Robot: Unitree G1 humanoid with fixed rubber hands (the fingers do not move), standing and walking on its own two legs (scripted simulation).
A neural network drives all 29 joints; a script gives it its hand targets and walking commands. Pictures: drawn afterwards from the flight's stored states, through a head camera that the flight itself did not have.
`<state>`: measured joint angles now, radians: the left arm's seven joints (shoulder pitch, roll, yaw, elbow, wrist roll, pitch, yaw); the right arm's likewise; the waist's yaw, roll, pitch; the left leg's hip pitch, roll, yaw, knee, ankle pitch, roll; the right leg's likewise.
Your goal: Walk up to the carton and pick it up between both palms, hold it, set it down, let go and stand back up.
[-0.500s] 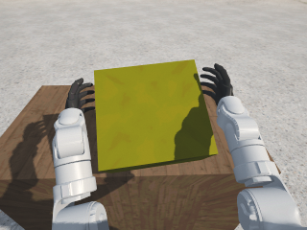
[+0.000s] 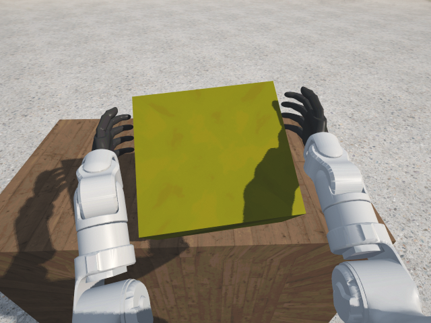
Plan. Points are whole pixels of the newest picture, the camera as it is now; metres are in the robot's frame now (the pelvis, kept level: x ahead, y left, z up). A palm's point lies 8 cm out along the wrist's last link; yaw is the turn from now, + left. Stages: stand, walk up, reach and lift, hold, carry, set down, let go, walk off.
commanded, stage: hold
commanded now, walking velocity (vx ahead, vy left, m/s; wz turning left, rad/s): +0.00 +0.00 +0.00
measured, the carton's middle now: (212, 164) +0.40 +0.00 +0.12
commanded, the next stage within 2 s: set down in 0.32 s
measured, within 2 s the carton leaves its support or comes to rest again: neither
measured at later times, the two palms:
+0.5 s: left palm (100, 149) +0.36 +0.19 +0.20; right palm (310, 123) +0.37 -0.17 +0.23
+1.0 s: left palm (122, 160) +0.38 +0.17 +0.15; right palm (304, 134) +0.41 -0.19 +0.18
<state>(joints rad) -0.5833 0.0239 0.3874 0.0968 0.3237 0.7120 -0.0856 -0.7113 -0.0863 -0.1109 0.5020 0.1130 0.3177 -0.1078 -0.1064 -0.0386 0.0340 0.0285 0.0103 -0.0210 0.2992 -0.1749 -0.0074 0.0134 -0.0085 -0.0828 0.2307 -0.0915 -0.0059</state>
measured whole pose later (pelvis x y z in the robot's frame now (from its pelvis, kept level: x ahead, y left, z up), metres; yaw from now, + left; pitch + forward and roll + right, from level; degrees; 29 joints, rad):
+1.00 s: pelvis +0.03 -0.01 +0.00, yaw +0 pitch -7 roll -1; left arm -0.49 -0.03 0.31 0.19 0.28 0.43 0.01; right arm -0.66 -0.10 -0.17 0.67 0.05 -0.05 -0.07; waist -0.04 -0.02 0.06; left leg 0.04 0.03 -0.03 0.30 -0.22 -0.03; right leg 0.03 0.01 -0.10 0.24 -0.14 -0.02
